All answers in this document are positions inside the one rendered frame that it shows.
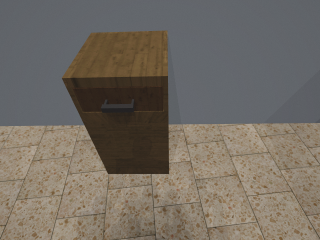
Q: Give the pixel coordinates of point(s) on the drawer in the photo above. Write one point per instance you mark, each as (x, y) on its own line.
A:
(146, 98)

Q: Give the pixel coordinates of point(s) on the handle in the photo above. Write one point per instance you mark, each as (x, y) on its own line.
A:
(117, 108)

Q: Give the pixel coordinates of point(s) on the cabinet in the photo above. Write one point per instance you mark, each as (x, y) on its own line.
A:
(127, 142)

